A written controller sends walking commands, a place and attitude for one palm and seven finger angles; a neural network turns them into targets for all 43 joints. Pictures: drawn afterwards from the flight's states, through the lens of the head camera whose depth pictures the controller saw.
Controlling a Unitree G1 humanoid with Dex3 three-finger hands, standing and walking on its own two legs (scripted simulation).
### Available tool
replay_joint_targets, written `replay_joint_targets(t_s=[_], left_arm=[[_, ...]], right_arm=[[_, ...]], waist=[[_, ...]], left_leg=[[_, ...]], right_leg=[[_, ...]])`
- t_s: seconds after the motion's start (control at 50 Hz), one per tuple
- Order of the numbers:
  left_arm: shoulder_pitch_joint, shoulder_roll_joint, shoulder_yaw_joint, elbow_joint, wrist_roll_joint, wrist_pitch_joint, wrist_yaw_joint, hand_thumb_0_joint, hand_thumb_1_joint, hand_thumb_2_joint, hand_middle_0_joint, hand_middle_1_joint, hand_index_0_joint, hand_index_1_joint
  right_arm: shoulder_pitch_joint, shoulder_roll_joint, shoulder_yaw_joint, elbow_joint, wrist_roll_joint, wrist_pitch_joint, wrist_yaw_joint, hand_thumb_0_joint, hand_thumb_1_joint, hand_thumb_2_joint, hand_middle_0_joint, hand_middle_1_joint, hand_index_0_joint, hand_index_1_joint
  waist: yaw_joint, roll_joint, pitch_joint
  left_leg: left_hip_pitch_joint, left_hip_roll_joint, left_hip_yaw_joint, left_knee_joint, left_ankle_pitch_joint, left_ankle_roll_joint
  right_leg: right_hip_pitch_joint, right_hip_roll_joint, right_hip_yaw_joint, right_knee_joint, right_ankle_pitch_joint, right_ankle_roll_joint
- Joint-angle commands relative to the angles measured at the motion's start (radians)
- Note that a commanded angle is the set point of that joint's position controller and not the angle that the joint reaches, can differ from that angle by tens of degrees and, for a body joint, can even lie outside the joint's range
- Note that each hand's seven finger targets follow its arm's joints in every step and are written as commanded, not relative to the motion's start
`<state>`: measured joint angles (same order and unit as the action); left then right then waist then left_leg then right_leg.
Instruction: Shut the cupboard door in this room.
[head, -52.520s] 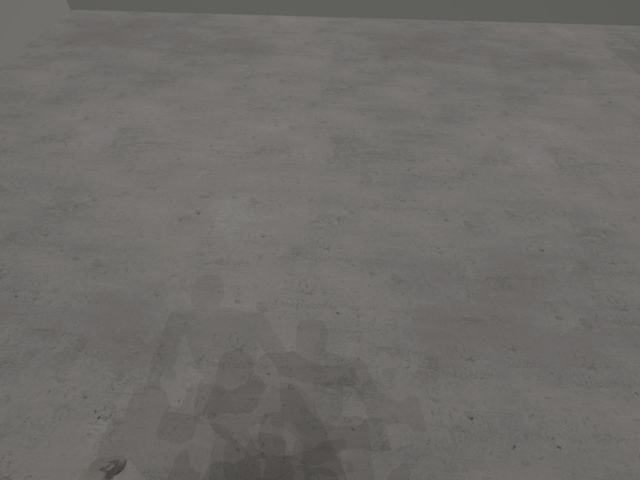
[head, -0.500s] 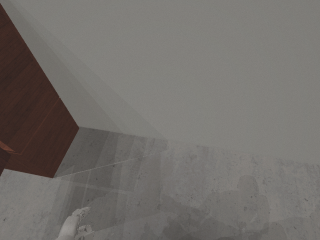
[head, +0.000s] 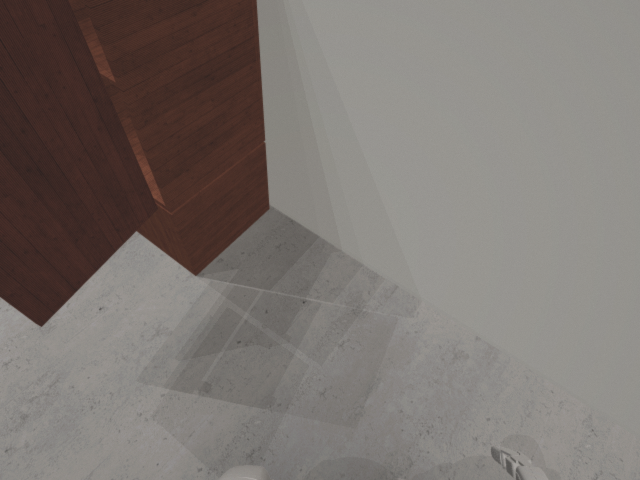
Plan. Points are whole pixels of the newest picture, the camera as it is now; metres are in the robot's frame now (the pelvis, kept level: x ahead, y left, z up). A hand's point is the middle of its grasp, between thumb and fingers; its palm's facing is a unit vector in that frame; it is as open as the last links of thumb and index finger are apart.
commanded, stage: turn to face it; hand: left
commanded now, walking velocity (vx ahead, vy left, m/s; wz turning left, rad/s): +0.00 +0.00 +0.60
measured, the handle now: out of the picture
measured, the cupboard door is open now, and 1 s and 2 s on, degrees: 100 100 100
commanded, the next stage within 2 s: take the last steps up to it in 1.20 s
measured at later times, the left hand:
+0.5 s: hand out of the picture +0.10 +0.20 -0.13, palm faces +0.26 -0.92 -0.29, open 7.3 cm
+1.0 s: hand out of the picture -0.12 +0.20 -0.17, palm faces +0.60 -0.76 -0.27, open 7.4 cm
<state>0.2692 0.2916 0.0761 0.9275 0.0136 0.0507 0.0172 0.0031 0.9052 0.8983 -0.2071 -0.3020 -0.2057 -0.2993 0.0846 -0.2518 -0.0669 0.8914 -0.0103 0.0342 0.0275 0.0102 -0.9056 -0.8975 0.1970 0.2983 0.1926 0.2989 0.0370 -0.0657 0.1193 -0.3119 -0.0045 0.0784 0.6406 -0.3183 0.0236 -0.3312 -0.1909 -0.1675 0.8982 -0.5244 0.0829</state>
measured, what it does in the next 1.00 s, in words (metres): steps on the spot, turning left: right foot, then left foot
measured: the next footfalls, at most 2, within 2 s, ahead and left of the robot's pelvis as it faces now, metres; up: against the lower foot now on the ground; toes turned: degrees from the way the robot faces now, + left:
right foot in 0.48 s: +0.09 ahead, -0.13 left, +0.00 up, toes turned +14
left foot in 0.92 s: -0.03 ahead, +0.10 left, +0.00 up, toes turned +38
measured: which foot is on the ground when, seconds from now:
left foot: down 0.00-0.48, up 0.50-0.90, down 0.92-1.00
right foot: up 0.00-0.46, down 0.48-0.92, up 0.94-1.00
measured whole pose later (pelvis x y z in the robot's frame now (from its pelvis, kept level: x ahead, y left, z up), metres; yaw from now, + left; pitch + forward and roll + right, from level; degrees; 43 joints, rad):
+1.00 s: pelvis -0.01 +0.00 +0.00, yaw +34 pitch +0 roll +0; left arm 0.27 0.28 0.07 0.96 0.01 0.06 0.02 0.00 0.91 0.90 -0.21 -0.30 -0.20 -0.30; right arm 0.08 -0.24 -0.06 0.90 -0.01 0.03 0.01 0.01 -0.91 -0.90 0.20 0.30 0.19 0.30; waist 0.05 -0.06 0.11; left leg -0.28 0.00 0.08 0.62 -0.33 0.04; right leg -0.36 -0.16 -0.14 0.94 -0.54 0.08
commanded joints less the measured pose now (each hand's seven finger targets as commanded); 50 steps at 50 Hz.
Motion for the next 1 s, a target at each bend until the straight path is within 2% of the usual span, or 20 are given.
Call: replay_joint_targets(t_s=[0.0,0.06,0.16,0.28,0.34,0.4,0.42,0.44,0.46,0.5,0.54,0.58,0.76,0.82,0.86,0.88,0.9,0.92,0.94,0.98], left_arm=[[-0.131,0.071,0.018,-0.119,-0.003,-0.027,-0.001,0.000,0.900,0.900,-0.200,-0.300,-0.200,-0.300],[-0.063,0.072,0.023,-0.076,0.002,-0.021,-0.013,0.000,0.900,0.900,-0.200,-0.300,-0.200,-0.300],[-0.081,0.077,0.021,-0.089,0.004,-0.017,-0.010,0.000,0.900,0.900,-0.200,-0.300,-0.200,-0.300],[-0.167,0.052,0.011,-0.140,-0.003,-0.026,-0.005,0.000,0.900,0.900,-0.200,-0.300,-0.200,-0.300],[-0.164,0.036,0.005,-0.150,-0.008,-0.033,-0.001,0.000,0.900,0.900,-0.200,-0.300,-0.200,-0.300],[-0.091,0.042,0.007,-0.138,-0.014,-0.043,0.004,0.000,0.900,0.900,-0.200,-0.300,-0.200,-0.300],[-0.049,0.060,0.012,-0.132,-0.013,-0.053,0.007,0.000,0.900,0.900,-0.200,-0.300,-0.200,-0.300],[-0.016,0.130,0.028,-0.126,0.000,-0.062,0.014,0.000,0.900,0.900,-0.200,-0.300,-0.200,-0.300],[-0.018,0.186,0.033,-0.136,0.008,-0.063,0.017,0.000,0.900,0.900,-0.200,-0.300,-0.200,-0.300],[-0.095,0.129,0.031,-0.156,0.000,-0.059,0.021,0.000,0.900,0.900,-0.200,-0.300,-0.200,-0.300],[-0.162,0.067,0.014,-0.169,0.002,-0.062,0.017,0.000,0.900,0.900,-0.200,-0.300,-0.200,-0.300],[-0.134,0.056,0.014,-0.160,0.005,-0.069,0.017,0.000,0.900,0.900,-0.200,-0.300,-0.200,-0.300],[0.034,0.122,0.031,-0.085,0.014,-0.060,0.009,0.000,0.900,0.900,-0.200,-0.300,-0.200,-0.300],[0.040,0.144,0.041,-0.074,0.016,-0.055,0.009,0.000,0.900,0.900,-0.200,-0.300,-0.200,-0.300],[0.015,0.144,0.042,-0.061,0.010,-0.052,0.006,0.000,0.900,0.900,-0.200,-0.300,-0.200,-0.300],[0.002,0.132,0.039,-0.069,0.002,-0.050,0.002,0.000,0.900,0.900,-0.200,-0.300,-0.200,-0.300],[0.003,0.068,0.027,-0.101,-0.006,-0.046,-0.008,0.000,0.900,0.900,-0.200,-0.300,-0.200,-0.300],[-0.039,0.035,0.001,-0.123,0.000,-0.038,-0.004,0.000,0.900,0.900,-0.200,-0.300,-0.200,-0.300],[-0.094,0.044,0.002,-0.106,0.002,-0.024,0.011,0.000,0.900,0.900,-0.200,-0.300,-0.200,-0.300],[-0.106,0.054,0.006,-0.069,-0.001,-0.025,-0.001,0.000,0.900,0.900,-0.200,-0.300,-0.200,-0.300]], right_arm=[[0.141,-0.208,-0.050,-0.034,-0.008,-0.017,-0.038,0.000,-0.900,-0.900,0.200,0.300,0.200,0.300],[0.074,-0.172,-0.032,-0.061,-0.005,-0.026,-0.036,0.000,-0.900,-0.900,0.200,0.300,0.200,0.300],[0.099,-0.170,-0.037,-0.063,-0.004,-0.026,-0.033,0.000,-0.900,-0.900,0.200,0.300,0.200,0.300],[0.152,-0.169,-0.051,-0.050,-0.012,-0.020,-0.034,0.000,-0.900,-0.900,0.200,0.300,0.200,0.300],[0.145,-0.164,-0.057,-0.049,-0.015,-0.013,-0.036,0.000,-0.900,-0.900,0.200,0.300,0.200,0.300],[0.118,-0.150,-0.059,-0.054,-0.009,-0.009,-0.034,0.000,-0.900,-0.900,0.200,0.300,0.200,0.300],[0.112,-0.133,-0.058,-0.058,-0.002,-0.009,-0.030,0.000,-0.900,-0.900,0.200,0.300,0.200,0.300],[0.133,-0.078,-0.052,-0.064,0.008,-0.013,-0.023,0.000,-0.900,-0.900,0.200,0.300,0.200,0.300],[0.129,-0.056,-0.050,-0.089,0.004,-0.014,-0.021,0.000,-0.900,-0.900,0.200,0.300,0.200,0.300],[0.132,-0.089,-0.062,-0.049,-0.010,0.012,-0.018,0.000,-0.900,-0.900,0.200,0.300,0.200,0.300],[0.148,-0.076,-0.055,-0.019,-0.014,0.021,-0.003,0.000,-0.900,-0.900,0.200,0.300,0.200,0.300],[0.147,-0.057,-0.048,-0.014,-0.013,0.024,0.001,0.000,-0.900,-0.900,0.200,0.300,0.200,0.300],[-0.004,-0.031,-0.016,-0.038,-0.003,0.016,0.003,0.000,-0.900,-0.900,0.200,0.300,0.200,0.300],[0.001,-0.033,-0.007,-0.044,0.001,0.003,0.000,0.000,-0.900,-0.900,0.200,0.300,0.200,0.300],[0.057,-0.049,-0.011,-0.034,-0.002,-0.006,-0.003,0.000,-0.900,-0.900,0.200,0.300,0.200,0.300],[0.121,-0.098,-0.022,-0.020,-0.006,-0.017,-0.005,0.000,-0.900,-0.900,0.200,0.300,0.200,0.300],[0.170,-0.214,-0.051,-0.020,-0.015,-0.025,-0.011,0.000,-0.900,-0.900,0.200,0.300,0.200,0.300],[0.214,-0.266,-0.057,-0.007,-0.002,-0.015,-0.017,0.000,-0.900,-0.900,0.200,0.300,0.200,0.300],[0.211,-0.239,-0.054,0.007,-0.003,-0.018,-0.031,0.000,-0.900,-0.900,0.200,0.300,0.200,0.300],[0.118,-0.178,-0.035,-0.012,-0.010,-0.021,-0.046,0.000,-0.900,-0.900,0.200,0.300,0.200,0.300]], waist=[[-0.100,0.292,-0.167],[-0.046,0.204,-0.148],[-0.051,0.199,-0.131],[-0.078,0.212,-0.154],[-0.073,0.232,-0.176],[-0.033,0.218,-0.206],[-0.008,0.167,-0.225],[0.002,-0.040,-0.258],[0.006,-0.189,-0.225],[-0.032,-0.120,-0.149],[-0.067,-0.078,-0.081],[-0.060,-0.108,-0.084],[0.020,-0.160,-0.130],[0.018,-0.158,-0.161],[-0.024,-0.130,-0.185],[-0.069,-0.022,-0.233],[-0.100,0.290,-0.268],[-0.116,0.360,-0.270],[-0.127,0.376,-0.248],[-0.085,0.271,-0.157]], left_leg=[[0.255,0.312,-0.361,-0.255,0.636,0.168],[0.191,0.228,-0.285,-0.296,0.490,0.116],[0.159,0.217,-0.359,-0.337,0.324,0.131],[0.197,0.214,-0.470,-0.283,0.401,0.160],[0.157,0.189,-0.500,-0.236,0.481,0.152],[0.055,0.147,-0.516,-0.168,0.495,0.114],[-0.027,0.107,-0.489,-0.107,0.400,0.070],[-0.219,0.007,-0.358,0.062,0.123,-0.003],[-0.312,-0.102,-0.171,0.277,-0.269,-0.069],[-0.259,-0.023,-0.202,0.547,-0.207,-0.065],[-0.273,0.012,-0.167,0.629,-0.077,-0.082],[-0.268,0.023,-0.136,0.608,-0.048,-0.099],[-0.165,0.021,-0.019,0.211,-0.130,-0.101],[-0.079,0.008,0.016,0.051,-0.113,-0.080],[0.082,0.007,0.031,-0.136,0.035,-0.064],[0.251,0.051,-0.006,-0.254,0.194,-0.040],[0.440,0.313,-0.343,-0.268,0.524,0.081],[0.410,0.451,-0.419,-0.269,0.768,0.193],[0.338,0.407,-0.402,-0.274,0.738,0.194],[0.251,0.326,-0.325,-0.277,0.635,0.173]], right_leg=[[-0.289,0.045,0.149,0.295,-0.013,0.016],[-0.234,0.060,0.144,0.273,0.131,0.024],[-0.235,0.075,0.166,0.192,0.170,0.037],[-0.214,0.119,0.177,0.035,0.095,0.030],[-0.106,0.157,0.163,-0.112,0.082,0.015],[0.096,0.186,0.149,-0.346,0.210,-0.001],[0.232,0.150,0.171,-0.502,0.313,-0.011],[0.414,-0.063,0.364,-0.595,0.346,-0.074],[0.379,-0.301,0.540,-0.598,0.513,-0.195],[0.162,-0.247,0.458,-0.618,0.393,-0.231],[0.119,-0.148,0.270,-0.590,0.433,-0.190],[0.147,-0.130,0.187,-0.565,0.555,-0.169],[0.296,-0.157,0.080,-0.491,0.800,-0.183],[0.304,-0.173,0.061,-0.435,0.843,-0.174],[0.228,-0.162,0.019,-0.346,0.763,-0.124],[0.124,-0.137,-0.020,-0.201,0.680,-0.077],[-0.165,0.010,-0.055,0.027,0.173,-0.003],[-0.243,0.047,0.023,0.151,-0.167,0.008],[-0.242,0.046,0.119,0.203,-0.137,0.002],[-0.250,0.048,0.144,0.253,-0.017,0.005]])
